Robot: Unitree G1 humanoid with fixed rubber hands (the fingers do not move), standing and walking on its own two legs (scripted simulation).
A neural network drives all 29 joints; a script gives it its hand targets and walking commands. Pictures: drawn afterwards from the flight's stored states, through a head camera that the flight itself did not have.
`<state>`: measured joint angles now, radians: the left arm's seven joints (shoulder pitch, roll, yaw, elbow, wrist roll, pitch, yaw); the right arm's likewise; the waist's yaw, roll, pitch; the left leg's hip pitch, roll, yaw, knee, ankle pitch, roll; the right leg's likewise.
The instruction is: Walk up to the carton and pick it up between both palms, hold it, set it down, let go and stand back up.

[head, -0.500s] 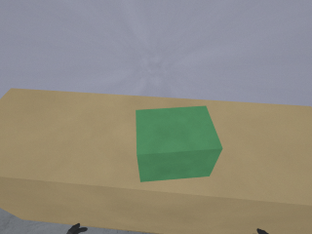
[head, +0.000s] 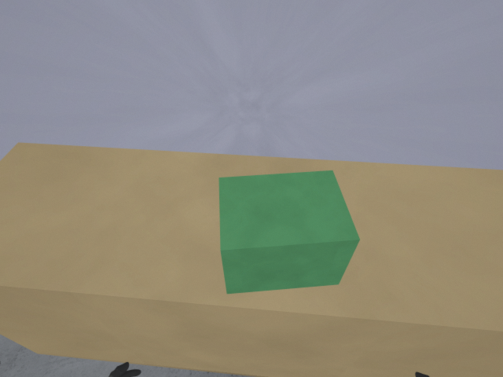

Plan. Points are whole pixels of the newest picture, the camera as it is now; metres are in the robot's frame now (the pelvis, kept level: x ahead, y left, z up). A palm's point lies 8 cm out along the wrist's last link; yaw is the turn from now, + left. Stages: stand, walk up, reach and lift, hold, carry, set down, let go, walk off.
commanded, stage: stand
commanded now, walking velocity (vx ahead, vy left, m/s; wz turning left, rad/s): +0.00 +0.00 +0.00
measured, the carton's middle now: (279, 232) +0.41 +0.00 -0.05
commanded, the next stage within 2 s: none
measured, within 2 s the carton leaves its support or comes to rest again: neither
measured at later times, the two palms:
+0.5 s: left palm out of the picture +0.08 +0.26 -0.11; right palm out of the picture +0.10 -0.27 -0.10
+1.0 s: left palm out of the picture +0.07 +0.26 -0.11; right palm out of the picture +0.09 -0.27 -0.10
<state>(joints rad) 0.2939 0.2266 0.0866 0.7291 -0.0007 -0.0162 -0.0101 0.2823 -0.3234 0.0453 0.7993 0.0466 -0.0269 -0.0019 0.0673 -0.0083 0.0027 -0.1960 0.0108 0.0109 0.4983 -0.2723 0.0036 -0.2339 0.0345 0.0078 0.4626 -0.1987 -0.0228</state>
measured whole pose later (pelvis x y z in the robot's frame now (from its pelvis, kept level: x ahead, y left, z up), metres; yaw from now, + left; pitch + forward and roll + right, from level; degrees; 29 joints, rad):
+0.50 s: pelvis +0.00 +0.00 +0.00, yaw +0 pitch -2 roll -1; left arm 0.28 0.23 0.09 0.75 0.00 -0.02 -0.01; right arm 0.27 -0.32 0.05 0.83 0.05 -0.03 0.00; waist 0.07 -0.01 0.00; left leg -0.20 0.01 0.01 0.50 -0.28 0.00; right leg -0.23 0.03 0.01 0.46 -0.20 -0.02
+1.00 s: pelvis +0.00 +0.00 +0.00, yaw +0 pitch -2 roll +0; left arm 0.28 0.23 0.09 0.77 0.00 -0.01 -0.01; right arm 0.27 -0.32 0.05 0.84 0.05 -0.02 0.00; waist 0.07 -0.01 0.00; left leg -0.20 0.01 0.01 0.50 -0.27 0.00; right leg -0.23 0.03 0.01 0.46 -0.20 -0.02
